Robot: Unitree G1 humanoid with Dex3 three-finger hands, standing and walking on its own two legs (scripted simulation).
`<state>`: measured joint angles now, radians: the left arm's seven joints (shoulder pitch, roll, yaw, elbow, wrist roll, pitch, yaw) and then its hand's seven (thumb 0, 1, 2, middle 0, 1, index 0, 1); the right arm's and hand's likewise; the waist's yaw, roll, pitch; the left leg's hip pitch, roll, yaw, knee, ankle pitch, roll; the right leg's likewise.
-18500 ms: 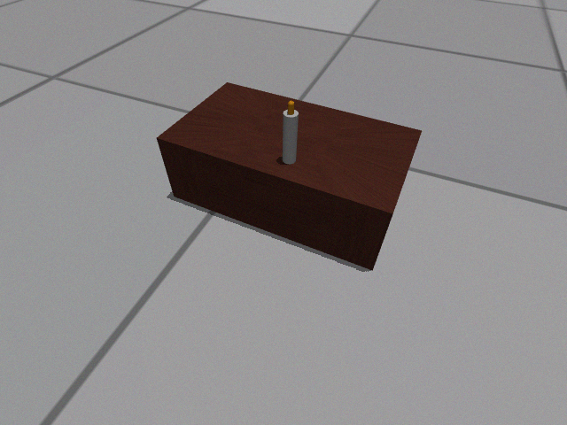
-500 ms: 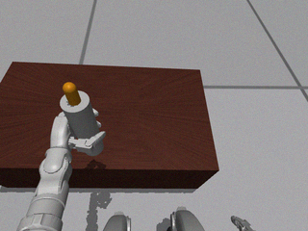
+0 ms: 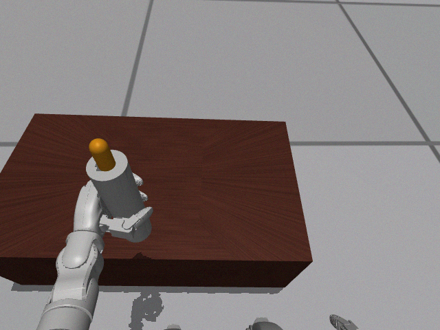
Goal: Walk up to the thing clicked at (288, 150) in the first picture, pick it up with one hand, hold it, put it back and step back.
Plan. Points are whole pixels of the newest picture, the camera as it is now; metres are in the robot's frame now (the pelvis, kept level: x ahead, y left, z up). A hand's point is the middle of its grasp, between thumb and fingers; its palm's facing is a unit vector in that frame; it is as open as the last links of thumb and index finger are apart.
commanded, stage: lift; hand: left
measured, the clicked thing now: (121, 195) +0.35 +0.17 +0.06
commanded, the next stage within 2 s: hold in 0.28 s
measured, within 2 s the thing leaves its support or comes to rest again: neither
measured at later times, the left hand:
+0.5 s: hand (128, 204) +0.34 +0.16 +0.05, palm faces -0.01 -1.00 -0.01, open 8.2 cm
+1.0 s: hand (121, 209) +0.33 +0.16 +0.06, palm faces +0.00 -1.00 -0.01, open 8.2 cm
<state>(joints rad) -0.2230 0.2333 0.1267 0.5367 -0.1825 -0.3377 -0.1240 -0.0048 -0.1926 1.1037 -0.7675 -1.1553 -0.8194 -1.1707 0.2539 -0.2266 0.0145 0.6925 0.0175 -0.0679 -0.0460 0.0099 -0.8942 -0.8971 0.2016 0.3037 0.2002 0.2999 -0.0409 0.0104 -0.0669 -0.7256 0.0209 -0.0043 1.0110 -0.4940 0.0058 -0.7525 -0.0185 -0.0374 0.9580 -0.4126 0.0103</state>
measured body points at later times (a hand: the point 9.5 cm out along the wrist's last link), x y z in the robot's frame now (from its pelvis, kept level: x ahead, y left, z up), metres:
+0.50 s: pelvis +0.01 -0.01 +0.02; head +0.06 +0.00 +0.46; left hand +0.34 +0.21 +0.05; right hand +0.12 -0.26 -0.10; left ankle +0.00 +0.11 -0.68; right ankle +0.03 -0.13 -0.68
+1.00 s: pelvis +0.00 +0.00 +0.03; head +0.04 +0.00 +0.47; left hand +0.32 +0.22 +0.07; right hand +0.12 -0.25 -0.08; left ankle +0.00 +0.11 -0.68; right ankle +0.03 -0.13 -0.68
